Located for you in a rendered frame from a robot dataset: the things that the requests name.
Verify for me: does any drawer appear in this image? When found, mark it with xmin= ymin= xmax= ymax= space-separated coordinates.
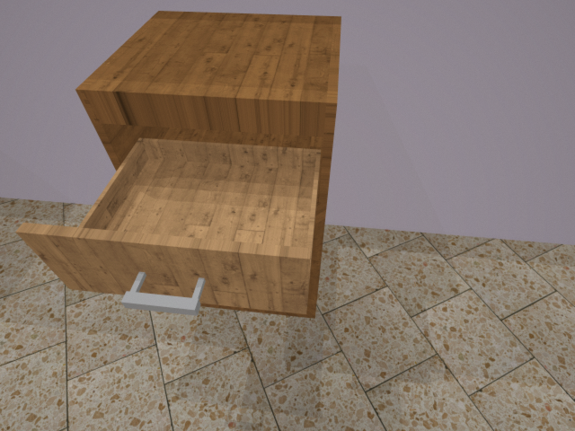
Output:
xmin=16 ymin=138 xmax=321 ymax=314

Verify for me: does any handle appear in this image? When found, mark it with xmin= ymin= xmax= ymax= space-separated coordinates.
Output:
xmin=121 ymin=272 xmax=206 ymax=316

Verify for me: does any cabinet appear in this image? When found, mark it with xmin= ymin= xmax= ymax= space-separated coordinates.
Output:
xmin=75 ymin=11 xmax=341 ymax=319

